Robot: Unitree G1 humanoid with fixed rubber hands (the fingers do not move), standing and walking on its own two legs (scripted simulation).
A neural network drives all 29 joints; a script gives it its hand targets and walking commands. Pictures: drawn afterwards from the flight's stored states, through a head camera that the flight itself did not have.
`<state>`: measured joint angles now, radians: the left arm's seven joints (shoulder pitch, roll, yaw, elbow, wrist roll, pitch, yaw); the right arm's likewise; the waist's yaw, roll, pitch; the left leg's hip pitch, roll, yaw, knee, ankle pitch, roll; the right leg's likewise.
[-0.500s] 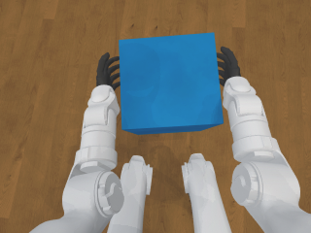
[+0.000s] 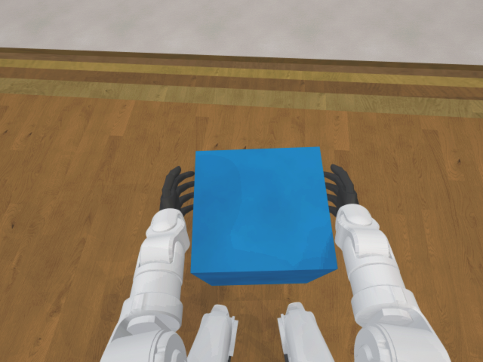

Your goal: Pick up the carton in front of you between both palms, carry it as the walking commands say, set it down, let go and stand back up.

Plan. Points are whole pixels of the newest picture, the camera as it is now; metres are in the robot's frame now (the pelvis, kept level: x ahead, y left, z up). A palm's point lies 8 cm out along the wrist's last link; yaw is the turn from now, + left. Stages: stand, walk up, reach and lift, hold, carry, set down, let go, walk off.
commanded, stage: reach and lift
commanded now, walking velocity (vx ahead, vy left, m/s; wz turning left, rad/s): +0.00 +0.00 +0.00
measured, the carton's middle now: (258, 225) +0.39 -0.01 -0.11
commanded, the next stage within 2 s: hold in 1.66 s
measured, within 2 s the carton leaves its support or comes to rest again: neither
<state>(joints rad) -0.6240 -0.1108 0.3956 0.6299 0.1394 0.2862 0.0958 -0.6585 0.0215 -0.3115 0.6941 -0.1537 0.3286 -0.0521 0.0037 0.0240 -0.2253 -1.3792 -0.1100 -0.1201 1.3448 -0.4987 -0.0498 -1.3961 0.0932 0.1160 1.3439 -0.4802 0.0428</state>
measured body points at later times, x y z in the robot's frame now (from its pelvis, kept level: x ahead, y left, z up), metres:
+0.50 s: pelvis +0.05 +0.00 +0.12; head +0.08 +0.00 +0.57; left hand +0.37 +0.15 +0.11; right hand +0.37 -0.15 +0.10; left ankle +0.06 +0.13 -0.59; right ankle +0.07 -0.13 -0.59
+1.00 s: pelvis +0.03 +0.00 +0.15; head +0.01 +0.00 +0.59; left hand +0.35 +0.15 +0.17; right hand +0.34 -0.15 +0.16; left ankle +0.06 +0.13 -0.59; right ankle +0.07 -0.13 -0.59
